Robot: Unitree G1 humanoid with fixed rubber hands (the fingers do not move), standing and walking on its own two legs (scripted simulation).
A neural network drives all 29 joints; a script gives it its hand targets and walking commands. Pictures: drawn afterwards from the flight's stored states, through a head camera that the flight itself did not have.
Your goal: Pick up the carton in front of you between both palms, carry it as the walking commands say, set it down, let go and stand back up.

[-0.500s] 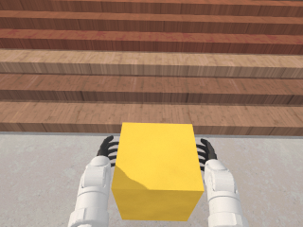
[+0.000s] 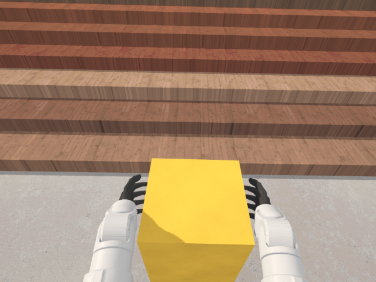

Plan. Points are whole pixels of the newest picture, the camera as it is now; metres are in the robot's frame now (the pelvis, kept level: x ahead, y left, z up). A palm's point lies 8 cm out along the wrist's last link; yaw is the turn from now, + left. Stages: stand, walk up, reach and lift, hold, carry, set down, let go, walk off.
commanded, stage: reach and lift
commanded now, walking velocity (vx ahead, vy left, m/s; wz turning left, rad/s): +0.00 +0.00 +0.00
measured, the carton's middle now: (193, 223) +0.29 +0.00 -0.05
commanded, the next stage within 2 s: hold in 0.10 s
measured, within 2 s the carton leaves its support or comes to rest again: neither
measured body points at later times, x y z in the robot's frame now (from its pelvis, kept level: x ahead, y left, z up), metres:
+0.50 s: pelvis -0.01 +0.00 +0.00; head -0.06 +0.00 +0.45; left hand +0.29 +0.15 +0.04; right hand +0.29 -0.15 +0.04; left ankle +0.00 +0.13 -0.75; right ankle +0.01 -0.13 -0.75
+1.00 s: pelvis +0.12 +0.00 -0.03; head +0.09 +0.00 +0.42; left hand +0.40 +0.15 +0.05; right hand +0.40 -0.15 +0.05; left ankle +0.00 +0.14 -0.74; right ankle +0.05 -0.10 -0.75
